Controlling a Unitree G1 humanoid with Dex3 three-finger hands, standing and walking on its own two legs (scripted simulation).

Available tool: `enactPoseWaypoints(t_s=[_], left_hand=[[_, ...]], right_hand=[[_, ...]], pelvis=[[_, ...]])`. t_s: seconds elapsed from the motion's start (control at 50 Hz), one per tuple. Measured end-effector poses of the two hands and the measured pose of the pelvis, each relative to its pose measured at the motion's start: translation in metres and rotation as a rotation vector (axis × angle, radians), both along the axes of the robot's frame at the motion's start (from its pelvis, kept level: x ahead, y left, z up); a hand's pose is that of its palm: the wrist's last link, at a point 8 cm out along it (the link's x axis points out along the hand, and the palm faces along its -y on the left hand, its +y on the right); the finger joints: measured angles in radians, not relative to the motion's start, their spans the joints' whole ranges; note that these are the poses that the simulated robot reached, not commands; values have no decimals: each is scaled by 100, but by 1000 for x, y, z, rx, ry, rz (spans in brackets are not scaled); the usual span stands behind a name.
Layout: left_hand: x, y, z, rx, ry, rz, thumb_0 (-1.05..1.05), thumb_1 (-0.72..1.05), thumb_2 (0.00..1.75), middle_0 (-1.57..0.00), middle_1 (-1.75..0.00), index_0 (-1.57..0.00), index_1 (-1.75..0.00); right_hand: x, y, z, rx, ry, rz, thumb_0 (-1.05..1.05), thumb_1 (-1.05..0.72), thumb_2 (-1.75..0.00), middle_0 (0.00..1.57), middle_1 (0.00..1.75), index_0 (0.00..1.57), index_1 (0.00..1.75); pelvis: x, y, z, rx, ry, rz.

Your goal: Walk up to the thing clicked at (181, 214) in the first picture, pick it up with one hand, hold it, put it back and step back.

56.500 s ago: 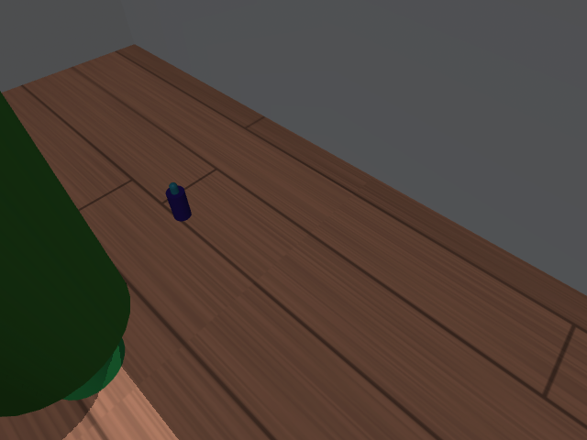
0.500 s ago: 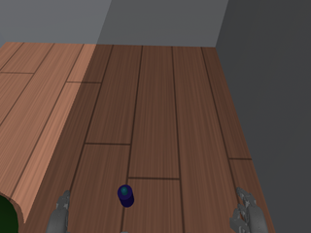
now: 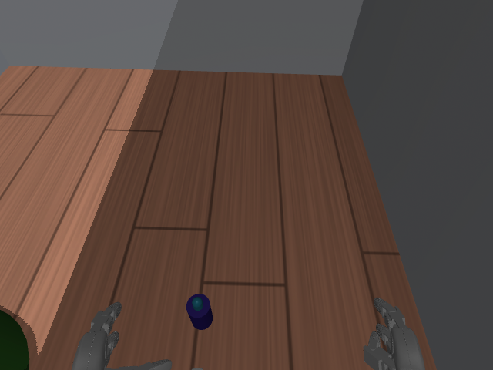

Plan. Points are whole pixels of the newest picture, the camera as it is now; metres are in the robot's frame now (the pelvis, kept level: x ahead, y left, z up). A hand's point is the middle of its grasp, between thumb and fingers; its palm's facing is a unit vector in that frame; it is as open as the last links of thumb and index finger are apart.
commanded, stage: stand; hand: left
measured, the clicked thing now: (199, 310) +0.41 +0.15 -0.62
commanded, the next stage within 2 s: none
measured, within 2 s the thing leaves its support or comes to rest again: neither
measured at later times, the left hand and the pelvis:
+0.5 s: hand out of the picture +0.06 +0.25 -0.11, palm faces -0.01 -0.94 -0.35, open 7.4 cm; pelvis +0.00 +0.01 +0.04, yaw +0 degrees
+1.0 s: hand out of the picture +0.03 +0.25 -0.10, palm faces -0.01 -0.94 -0.34, open 7.4 cm; pelvis -0.02 +0.01 +0.06, yaw +0 degrees
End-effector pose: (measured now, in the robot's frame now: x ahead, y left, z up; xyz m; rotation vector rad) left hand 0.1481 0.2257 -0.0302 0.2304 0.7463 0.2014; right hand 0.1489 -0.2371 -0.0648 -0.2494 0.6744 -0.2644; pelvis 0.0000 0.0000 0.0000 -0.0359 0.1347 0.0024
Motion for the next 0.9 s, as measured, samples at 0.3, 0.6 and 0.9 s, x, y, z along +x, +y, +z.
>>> enactPoseWaypoints(t_s=[0.3,0.6,0.9], left_hand=[[-38,52,-45,59,233,-54,1,80,88,-20,-30,-20,-30],[-108,73,-44,42,481,44,1,90,90,-20,-30,-20,-30],[-125,74,-36,42,513,55,1,90,90,-20,-30,-20,-30]], right_hand=[[-42,-38,-15,-24,362,68,1,-90,-90,20,30,20,30],[-96,-33,-9,23,541,-5,1,-90,-90,20,30,20,30],[-109,-35,-6,48,557,-18,1,-90,-90,20,30,20,30]], pelvis=[[-5,2,19,36,-117,2],[-7,12,48,34,-186,-1],[-20,10,57,39,-208,1]])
